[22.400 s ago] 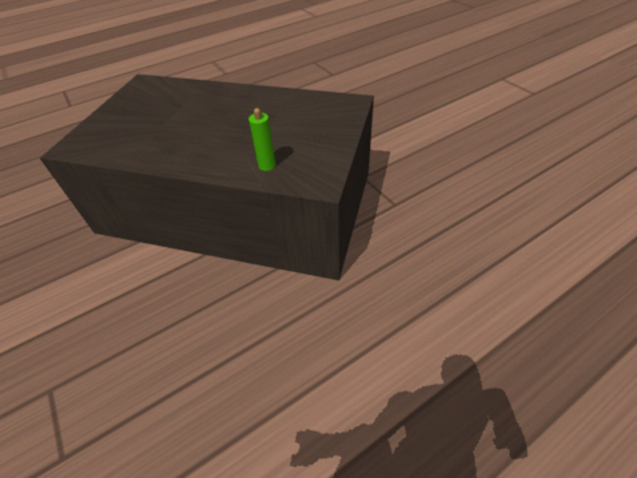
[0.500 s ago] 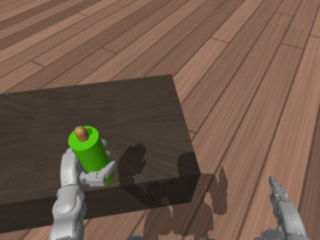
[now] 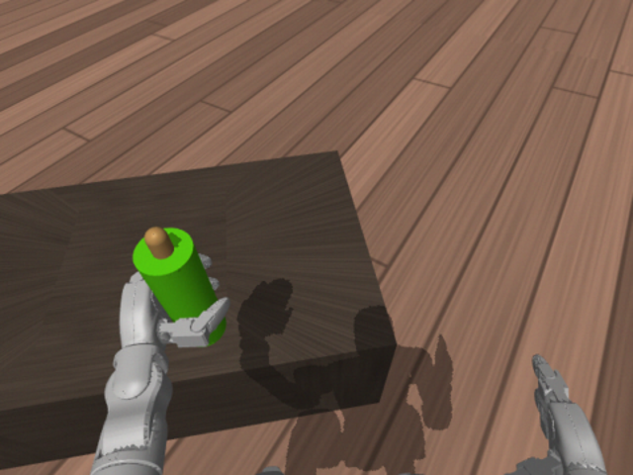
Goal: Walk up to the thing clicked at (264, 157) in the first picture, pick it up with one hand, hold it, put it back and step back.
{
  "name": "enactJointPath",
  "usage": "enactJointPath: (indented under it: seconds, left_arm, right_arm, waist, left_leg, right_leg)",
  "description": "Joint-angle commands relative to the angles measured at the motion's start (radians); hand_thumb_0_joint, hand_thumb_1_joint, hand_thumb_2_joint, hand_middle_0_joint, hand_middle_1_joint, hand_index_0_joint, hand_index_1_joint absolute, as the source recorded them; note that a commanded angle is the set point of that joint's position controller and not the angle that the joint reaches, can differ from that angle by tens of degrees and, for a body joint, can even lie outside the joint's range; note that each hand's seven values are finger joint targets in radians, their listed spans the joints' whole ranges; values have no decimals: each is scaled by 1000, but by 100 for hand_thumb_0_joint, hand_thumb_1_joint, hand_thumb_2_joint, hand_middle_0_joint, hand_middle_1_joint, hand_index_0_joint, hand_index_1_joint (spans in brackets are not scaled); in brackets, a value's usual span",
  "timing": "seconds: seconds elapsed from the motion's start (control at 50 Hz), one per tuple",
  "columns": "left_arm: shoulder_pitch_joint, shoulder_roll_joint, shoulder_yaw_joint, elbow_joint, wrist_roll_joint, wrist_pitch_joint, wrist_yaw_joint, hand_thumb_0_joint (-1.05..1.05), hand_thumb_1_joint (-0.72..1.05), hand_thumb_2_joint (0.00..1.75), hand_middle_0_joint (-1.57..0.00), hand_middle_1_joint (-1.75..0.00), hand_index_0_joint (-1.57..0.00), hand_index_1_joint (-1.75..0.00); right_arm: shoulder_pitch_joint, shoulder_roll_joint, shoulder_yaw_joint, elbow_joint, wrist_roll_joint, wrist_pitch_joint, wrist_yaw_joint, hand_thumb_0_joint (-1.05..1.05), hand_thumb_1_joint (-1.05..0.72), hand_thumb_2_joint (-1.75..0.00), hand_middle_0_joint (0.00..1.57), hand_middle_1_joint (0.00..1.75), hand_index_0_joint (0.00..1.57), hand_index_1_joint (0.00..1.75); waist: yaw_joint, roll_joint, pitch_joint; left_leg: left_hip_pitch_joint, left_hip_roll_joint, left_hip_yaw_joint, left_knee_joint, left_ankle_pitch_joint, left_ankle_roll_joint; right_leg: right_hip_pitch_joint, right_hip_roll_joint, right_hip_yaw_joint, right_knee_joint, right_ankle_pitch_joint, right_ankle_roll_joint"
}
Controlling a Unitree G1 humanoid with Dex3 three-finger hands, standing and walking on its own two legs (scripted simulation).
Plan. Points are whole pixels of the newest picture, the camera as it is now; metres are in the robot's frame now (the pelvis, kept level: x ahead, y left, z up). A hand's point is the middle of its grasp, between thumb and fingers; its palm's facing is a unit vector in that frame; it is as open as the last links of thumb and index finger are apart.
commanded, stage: hold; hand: left
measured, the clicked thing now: (183, 287) +0.33 +0.17 +0.08
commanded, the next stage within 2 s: crouch in 0.04 s
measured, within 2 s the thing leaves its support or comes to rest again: neither
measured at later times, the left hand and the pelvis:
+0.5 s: hand (211, 317) +0.34 +0.17 -0.01, palm faces +0.12 -0.99 -0.02, open 8.2 cm; pelvis -0.01 +0.00 -0.02, yaw +1 degrees
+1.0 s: hand (231, 287) +0.44 +0.16 -0.10, palm faces +0.10 -0.99 -0.03, open 8.2 cm; pelvis -0.01 +0.00 -0.07, yaw -1 degrees
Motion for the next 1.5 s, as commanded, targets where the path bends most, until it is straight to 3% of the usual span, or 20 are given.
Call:
enactJointPath:
  seconds: [0.0,0.1,0.16,0.22,0.32,0.42,0.6,0.62,0.64,0.66,0.68,0.74,0.82,0.98,1.08,1.16,1.22,1.24,1.38,1.48]
  left_arm:
    - [-292,105,36,-283,-29,-112,-17,0,26,124,-120,-135,-121,-136]
    - [-337,136,59,-407,-25,-165,-1,0,21,122,-119,-133,-119,-135]
    - [-359,144,72,-411,-26,-184,7,0,38,122,-124,-131,-124,-132]
    - [-398,142,64,-431,-16,-205,18,0,43,125,-125,-133,-126,-134]
    - [-420,84,27,-219,-8,-225,15,0,39,125,-124,-132,-124,-133]
    - [-568,114,43,-6,23,-303,2,0,44,126,-128,-134,-128,-135]
    - [-836,285,171,197,25,-458,15,0,35,123,-130,-134,-130,-135]
    - [-802,254,155,267,31,-462,18,0,36,123,-129,-134,-130,-135]
    - [-911,323,186,161,35,-491,28,0,35,123,-129,-133,-129,-134]
    - [-885,332,190,199,46,-498,34,0,33,122,-127,-132,-127,-133]
    - [-865,291,166,255,45,-501,30,0,33,120,-127,-131,-128,-132]
    - [-927,319,168,289,62,-527,30,0,37,121,-127,-130,-127,-131]
    - [-984,361,185,322,82,-528,28,0,38,121,-127,-130,-127,-132]
    - [-1001,316,183,474,85,-507,2,0,39,123,-129,-132,-129,-133]
    - [-1061,411,217,460,110,-518,3,0,39,124,-126,-132,-126,-133]
    - [-1118,466,249,392,92,-530,8,0,37,124,-126,-132,-126,-133]
    - [-1092,459,256,467,97,-517,23,0,38,125,-124,-131,-124,-132]
    - [-1141,513,276,401,107,-525,32,0,38,124,-124,-131,-124,-132]
    - [-1157,512,274,397,129,-522,41,0,39,125,-126,-133,-126,-134]
    - [-1161,475,250,556,152,-499,29,0,36,125,-128,-136,-128,-137]
  right_arm:
    - [-38,-131,-69,-172,-1,-54,-10,0,54,-6,5,5,5,5]
    - [-51,-140,-68,-221,-6,-60,-12,0,53,-6,5,5,5,5]
    - [-41,-143,-80,-183,-14,-65,-13,0,56,-5,5,5,5,5]
    - [-54,-113,-42,-226,-18,-71,-10,0,56,-5,5,5,5,5]
    - [-16,-116,-31,-203,-27,-71,-2,0,57,-5,5,5,5,5]
    - [-11,-139,-55,-204,-36,-77,20,0,59,-4,5,5,5,5]
    - [-13,-183,-74,-335,-69,-65,58,0,57,-5,5,5,5,5]
    - [-26,-185,-70,-385,-73,-64,63,0,56,-5,5,5,5,5]
    - [-44,-189,-75,-379,-76,-61,65,0,56,-5,5,5,5,5]
    - [-21,-194,-76,-399,-82,-55,68,0,56,-5,5,5,5,5]
    - [-46,-189,-65,-442,-82,-53,69,0,55,-5,5,5,5,5]
    - [-35,-189,-57,-412,-91,-41,78,0,54,-6,5,5,5,5]
    - [0,-203,-72,-407,-99,-24,85,0,55,-6,5,5,5,5]
    - [53,-188,-60,-418,-93,-11,103,0,55,-5,5,5,5,5]
    - [22,-212,-74,-495,-90,-7,104,0,56,-5,5,5,5,5]
    - [31,-219,-87,-515,-84,-3,103,0,54,-6,5,5,5,5]
    - [11,-233,-94,-564,-84,0,104,0,54,-6,5,5,5,5]
    - [32,-222,-81,-541,-86,3,106,0,54,-6,5,5,5,5]
    - [20,-220,-98,-521,-92,8,106,0,53,-6,5,5,5,5]
    - [-13,-226,-103,-523,-93,8,107,0,53,-6,5,5,5,5]
  waist:
    - [18,7,-275]
    - [17,44,-331]
    - [4,60,-317]
    - [-15,55,-322]
    - [-48,21,-266]
    - [-83,26,-248]
    - [-88,121,-514]
    - [-101,101,-550]
    - [-83,163,-587]
    - [-93,168,-631]
    - [-97,141,-616]
    - [-110,218,-642]
    - [-142,250,-656]
    - [-205,208,-645]
    - [-212,215,-717]
    - [-215,258,-767]
    - [-228,268,-758]
    - [-217,302,-755]
    - [-239,351,-728]
    - [-273,339,-707]
  left_leg:
    - [235,-22,28,-113,225,31]
    - [255,-29,36,-105,217,29]
    - [239,-28,34,-92,219,31]
    - [224,-28,31,-83,174,33]
    - [180,-25,24,-73,120,37]
    - [123,-20,6,-35,59,34]
    - [85,-26,-12,115,111,31]
    - [82,-22,-19,127,139,34]
    - [76,-25,-20,138,134,27]
    - [95,-21,-25,152,175,28]
    - [76,-16,-34,155,175,26]
    - [69,-11,-42,187,230,19]
    - [50,-5,-46,223,258,19]
    - [-29,0,-52,305,315,39]
    - [-65,-4,-57,350,335,48]
    - [-102,-10,-51,374,313,53]
    - [-106,-6,-59,371,268,50]
    - [-101,-7,-57,367,258,47]
    - [-110,-2,-60,382,272,42]
    - [-129,3,-65,398,258,45]
  right_leg:
    - [26,27,-63,-135,334,-29]
    - [46,26,-52,-132,326,-33]
    - [18,29,-49,-120,333,-32]
    - [3,24,-41,-121,301,-30]
    - [-72,18,-36,-111,258,-27]
    - [-207,24,-58,-48,209,-39]
    - [-269,31,-55,71,214,-48]
    - [-275,36,-62,86,228,-50]
    - [-282,36,-62,106,218,-56]
    - [-281,41,-67,122,244,-57]
    - [-290,47,-76,133,234,-58]
    - [-340,53,-81,179,259,-65]
    - [-390,59,-88,209,284,-63]
    - [-453,63,-89,248,351,-48]
    - [-448,61,-77,279,382,-46]
    - [-399,54,-47,289,409,-39]
    - [-439,58,-56,293,341,-47]
    - [-444,58,-56,293,322,-48]
    - [-484,62,-63,317,322,-52]
    - [-555,68,-74,328,297,-55]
